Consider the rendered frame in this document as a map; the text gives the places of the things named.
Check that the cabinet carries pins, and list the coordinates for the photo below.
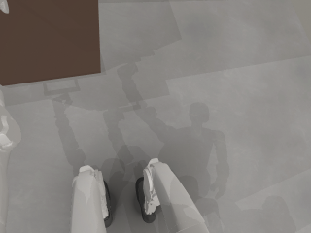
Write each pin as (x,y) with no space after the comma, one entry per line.
(43,40)

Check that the robot left foot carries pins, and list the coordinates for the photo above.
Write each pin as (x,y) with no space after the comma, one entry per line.
(107,219)

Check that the robot right thigh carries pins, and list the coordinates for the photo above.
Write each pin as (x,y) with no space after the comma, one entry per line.
(180,213)

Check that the left robot upper arm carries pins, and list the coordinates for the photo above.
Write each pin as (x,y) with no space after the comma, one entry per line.
(10,137)

